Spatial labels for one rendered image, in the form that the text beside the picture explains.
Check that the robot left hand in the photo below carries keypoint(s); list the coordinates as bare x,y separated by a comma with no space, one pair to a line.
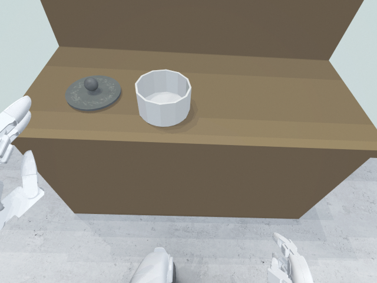
13,120

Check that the knob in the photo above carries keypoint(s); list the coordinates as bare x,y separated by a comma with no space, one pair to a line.
91,84

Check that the pot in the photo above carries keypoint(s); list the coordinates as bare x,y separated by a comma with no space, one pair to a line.
163,97

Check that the left robot thigh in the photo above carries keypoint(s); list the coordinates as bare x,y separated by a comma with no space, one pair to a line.
156,267

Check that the robot right hand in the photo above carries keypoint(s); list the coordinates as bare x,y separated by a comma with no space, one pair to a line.
292,270

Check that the table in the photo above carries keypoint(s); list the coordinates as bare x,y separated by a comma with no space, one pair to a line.
272,128

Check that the lid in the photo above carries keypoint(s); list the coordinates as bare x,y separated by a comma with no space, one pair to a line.
107,93

